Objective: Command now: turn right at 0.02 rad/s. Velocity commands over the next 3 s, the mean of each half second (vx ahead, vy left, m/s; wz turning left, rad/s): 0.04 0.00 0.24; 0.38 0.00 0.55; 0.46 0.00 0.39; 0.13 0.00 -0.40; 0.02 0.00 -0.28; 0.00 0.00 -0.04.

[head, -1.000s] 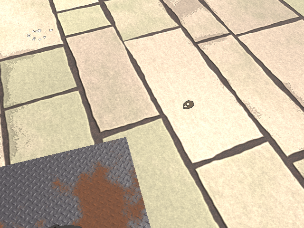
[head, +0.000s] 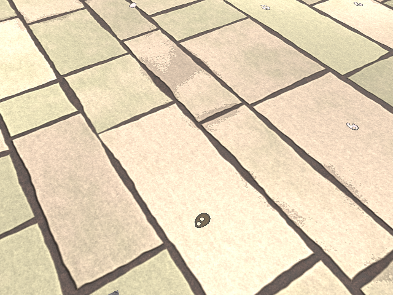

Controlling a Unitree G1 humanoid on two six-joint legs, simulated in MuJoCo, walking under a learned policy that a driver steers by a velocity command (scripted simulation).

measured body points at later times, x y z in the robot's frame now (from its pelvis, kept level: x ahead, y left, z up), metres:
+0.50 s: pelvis +0.03 +0.00 -0.01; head +0.05 +0.02 +0.44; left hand +0.05 +0.27 -0.16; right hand +0.10 -0.25 -0.15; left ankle +0.07 +0.09 -0.74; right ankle -0.02 -0.12 -0.69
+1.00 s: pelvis +0.17 +0.02 +0.00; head +0.20 +0.01 +0.45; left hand +0.05 +0.26 -0.12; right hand +0.44 -0.14 -0.11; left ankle +0.19 +0.18 -0.67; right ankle +0.13 -0.12 -0.74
